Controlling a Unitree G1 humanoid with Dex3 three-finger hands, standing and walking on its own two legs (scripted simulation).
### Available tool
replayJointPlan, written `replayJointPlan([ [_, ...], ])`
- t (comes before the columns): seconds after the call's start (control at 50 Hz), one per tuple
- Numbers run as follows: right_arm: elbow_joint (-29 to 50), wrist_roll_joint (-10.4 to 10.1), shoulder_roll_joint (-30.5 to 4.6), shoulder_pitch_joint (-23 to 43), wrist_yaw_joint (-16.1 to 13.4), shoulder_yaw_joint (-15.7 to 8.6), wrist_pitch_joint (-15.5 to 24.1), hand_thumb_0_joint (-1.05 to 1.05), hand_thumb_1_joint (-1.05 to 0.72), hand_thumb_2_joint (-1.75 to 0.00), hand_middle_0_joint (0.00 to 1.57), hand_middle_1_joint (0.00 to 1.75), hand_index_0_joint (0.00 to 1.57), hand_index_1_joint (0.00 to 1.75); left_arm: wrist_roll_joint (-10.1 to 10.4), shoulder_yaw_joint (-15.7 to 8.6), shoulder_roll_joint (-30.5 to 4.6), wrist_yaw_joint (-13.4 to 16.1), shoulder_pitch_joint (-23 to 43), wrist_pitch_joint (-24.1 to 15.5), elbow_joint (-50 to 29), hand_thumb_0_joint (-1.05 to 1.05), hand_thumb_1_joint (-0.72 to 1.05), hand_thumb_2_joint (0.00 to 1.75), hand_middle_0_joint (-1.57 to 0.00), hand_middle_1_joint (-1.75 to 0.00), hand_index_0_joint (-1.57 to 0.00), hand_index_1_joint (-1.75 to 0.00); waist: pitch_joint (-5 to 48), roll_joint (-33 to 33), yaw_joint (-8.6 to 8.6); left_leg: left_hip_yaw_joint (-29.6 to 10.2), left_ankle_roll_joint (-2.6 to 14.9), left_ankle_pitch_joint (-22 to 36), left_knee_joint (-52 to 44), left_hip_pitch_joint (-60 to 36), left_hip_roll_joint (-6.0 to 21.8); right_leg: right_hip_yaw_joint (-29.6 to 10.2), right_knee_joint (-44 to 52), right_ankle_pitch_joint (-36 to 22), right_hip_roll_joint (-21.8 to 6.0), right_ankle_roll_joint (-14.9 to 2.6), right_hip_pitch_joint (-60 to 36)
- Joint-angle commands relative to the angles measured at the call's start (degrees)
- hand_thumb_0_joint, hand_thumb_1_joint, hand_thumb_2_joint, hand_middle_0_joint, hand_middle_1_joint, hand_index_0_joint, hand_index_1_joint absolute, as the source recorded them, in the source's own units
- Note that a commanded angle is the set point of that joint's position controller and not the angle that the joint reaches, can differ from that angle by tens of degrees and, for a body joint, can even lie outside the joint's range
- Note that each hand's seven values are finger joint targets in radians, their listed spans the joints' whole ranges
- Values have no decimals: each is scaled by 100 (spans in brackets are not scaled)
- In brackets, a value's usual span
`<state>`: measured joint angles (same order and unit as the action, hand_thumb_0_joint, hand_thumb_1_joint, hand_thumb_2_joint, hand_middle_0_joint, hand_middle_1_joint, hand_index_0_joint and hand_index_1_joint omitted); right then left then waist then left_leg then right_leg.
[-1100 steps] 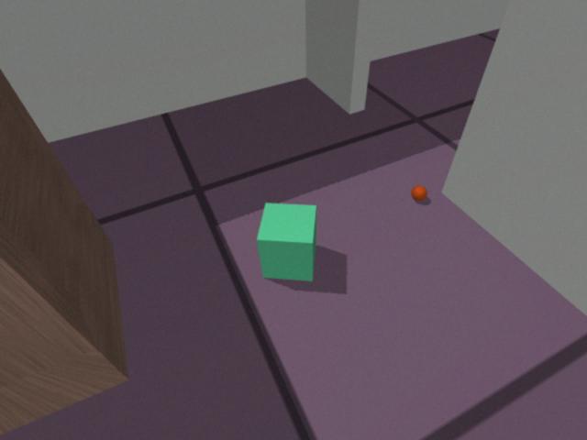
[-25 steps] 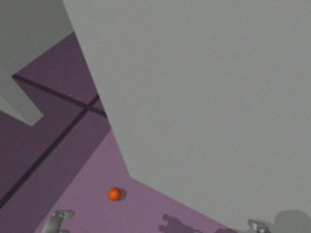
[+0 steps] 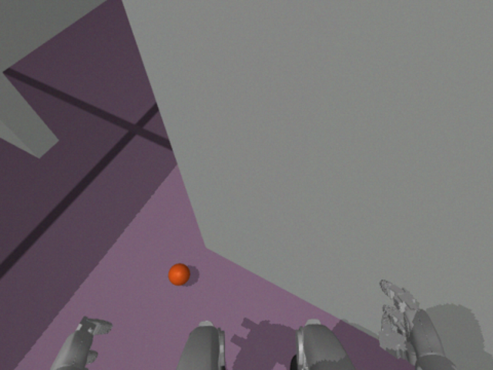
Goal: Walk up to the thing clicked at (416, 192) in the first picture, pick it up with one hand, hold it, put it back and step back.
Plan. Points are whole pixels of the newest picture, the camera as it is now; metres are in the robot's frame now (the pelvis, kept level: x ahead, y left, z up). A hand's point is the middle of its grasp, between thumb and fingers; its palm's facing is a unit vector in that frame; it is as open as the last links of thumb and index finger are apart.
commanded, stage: rise first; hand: left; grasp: from above
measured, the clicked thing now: (179, 274) +0.43 +0.26 -0.63
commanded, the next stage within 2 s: approach in 1.94 s
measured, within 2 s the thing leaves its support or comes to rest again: neither
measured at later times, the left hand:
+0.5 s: hand (135, 305) +0.28 +0.30 -0.35, palm faces -0.45 -0.34 -0.82, open 14.0 cm
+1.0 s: hand (145, 287) +0.35 +0.31 -0.44, palm faces -0.45 -0.08 -0.89, open 14.2 cm
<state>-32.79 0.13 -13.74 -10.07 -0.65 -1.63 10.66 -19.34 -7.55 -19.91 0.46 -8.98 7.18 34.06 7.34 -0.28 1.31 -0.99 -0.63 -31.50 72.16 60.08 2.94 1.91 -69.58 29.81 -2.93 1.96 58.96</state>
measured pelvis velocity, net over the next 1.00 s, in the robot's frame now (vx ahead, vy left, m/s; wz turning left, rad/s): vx -0.07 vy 0.01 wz -0.08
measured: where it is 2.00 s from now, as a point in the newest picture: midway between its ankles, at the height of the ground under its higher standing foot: outside the picture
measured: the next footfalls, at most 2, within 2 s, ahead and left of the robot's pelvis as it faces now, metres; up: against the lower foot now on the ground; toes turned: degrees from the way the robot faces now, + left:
none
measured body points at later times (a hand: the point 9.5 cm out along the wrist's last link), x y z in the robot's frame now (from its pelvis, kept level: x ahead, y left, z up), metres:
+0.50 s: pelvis -0.05 -0.01 -0.21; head +0.16 +0.01 +0.19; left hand +0.30 +0.32 -0.30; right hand +0.10 -0.28 -0.35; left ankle +0.03 +0.12 -0.63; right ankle +0.03 -0.14 -0.63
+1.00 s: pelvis -0.07 +0.01 -0.30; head +0.14 +0.05 +0.09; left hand +0.36 +0.32 -0.39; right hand +0.00 -0.29 -0.41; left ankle +0.02 +0.12 -0.63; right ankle +0.03 -0.14 -0.63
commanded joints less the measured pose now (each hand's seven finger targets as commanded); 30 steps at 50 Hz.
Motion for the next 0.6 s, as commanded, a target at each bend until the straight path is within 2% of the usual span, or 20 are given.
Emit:
replayJointPlan([
  [0.0,554,-16,-975,-3,-3,-412,365,0,-87,-89,20,30,20,30,-578,-395,-1189,135,817,-491,-401,0,-50,94,-12,-103,-12,-103,1493,-347,66,-71,73,570,-329,-159,-186,1,-45,-471,224,-282,321],
  [0.02,522,-16,-1008,23,24,-429,393,0,-86,-89,20,30,20,30,-721,-271,-1143,152,1007,-605,-392,0,-48,94,-12,-102,-13,-102,1604,-400,96,-99,59,550,-167,2,-185,8,-273,-445,217,-290,574],
  [0.04,489,-30,-1020,43,37,-423,414,0,-87,-89,20,30,20,30,-880,-401,-1332,183,1152,-721,-302,0,-47,93,-13,-103,-14,-102,1766,-369,83,-88,66,557,61,195,-210,-18,-462,-429,212,-298,730],
  [0.08,390,-35,-1092,42,84,-463,434,0,-87,-89,20,30,20,30,-1128,-332,-1402,273,1452,-949,-183,0,-47,93,-12,-103,-14,-102,2008,-433,91,-141,38,663,392,477,-196,-2,-897,-536,194,-306,1152],
  [0.14,283,-45,-1153,66,127,-502,397,0,-88,-90,20,30,20,30,-1550,-533,-1749,443,1589,-1214,52,0,-47,93,-11,-105,-13,-103,2545,-540,-44,-98,47,992,1010,813,-246,-31,-1442,-704,191,-334,1625],
  [0.18,179,-20,-1192,56,177,-549,349,0,-87,-89,20,30,20,30,-1753,-425,-1705,521,1793,-1331,126,0,-50,96,-7,-108,-9,-106,2808,-599,-44,-126,41,1232,1346,1003,-247,-4,-1800,-852,185,-352,1967],
  [0.22,56,-11,-1249,-7,208,-604,291,0,-88,-90,20,30,20,30,-1955,-556,-1976,633,2105,-1417,161,0,-51,97,-6,-108,-8,-106,3149,-627,-81,-121,51,1466,1708,1120,-237,17,-2103,-1008,181,-352,2176],
  [0.24,31,-6,-1251,-14,227,-608,261,0,-88,-90,20,30,20,30,-2080,-534,-2071,684,2408,-1463,150,0,-53,98,-6,-107,-8,-106,3242,-622,-19,-86,64,1390,1886,1346,-259,2,-2218,-990,182,-348,2253],
  [0.28,-81,18,-1265,-64,267,-630,188,0,-89,-90,20,30,20,30,-2299,-653,-2312,775,2756,-1536,388,0,-53,98,-6,-107,-7,-105,3410,-386,-56,-28,113,1321,2257,1791,-278,1,-2432,-1002,191,-329,2299],
  [0.32,-133,60,-1288,-88,302,-655,121,0,-89,-90,20,30,20,30,-2500,-705,-2517,863,3187,-1642,501,0,-54,100,-6,-106,-7,-105,3543,-353,-40,-19,130,1043,2505,2108,-285,9,-2622,-771,191,-327,2518],
  [0.42,-272,135,-1317,-248,345,-676,-57,0,-90,-90,20,30,20,30,-2902,-756,-2955,927,4015,-1871,932,0,-54,100,-6,-107,-7,-106,3831,-276,-12,85,187,486,3055,2767,-296,39,-2928,-331,198,-293,2715],
  [0.44,-317,152,-1320,-305,342,-679,-87,0,-90,-90,20,30,20,30,-3011,-687,-2917,919,4154,-1917,949,0,-54,100,-6,-107,-7,-106,3969,-307,9,96,193,515,3161,2784,-295,42,-3001,-370,201,-289,2745],
  [0.5,-368,185,-1353,-343,359,-667,-200,0,-90,-90,20,30,20,30,-3207,-673,-3136,943,4600,-2050,1238,0,-56,102,-6,-106,-6,-106,3734,-286,106,64,214,115,3331,3146,-298,133,-3172,45,222,-294,3138],
  [0.52,-404,197,-1359,-397,369,-663,-235,0,-90,-90,20,30,20,30,-3304,-692,-3199,965,4694,-2099,1316,0,-56,103,-6,-105,-6,-106,3746,-348,87,58,215,37,3390,3179,-297,160,-3243,121,233,-301,3269],
  [0.58,-472,239,-1392,-473,393,-634,-341,0,-90,-90,20,30,20,30,-3546,-728,-3402,1051,4967,-2244,1477,0,-56,103,-6,-104,-6,-105,3869,-458,119,18,209,76,3575,3190,-293,228,-3479,101,250,-316,3461],
])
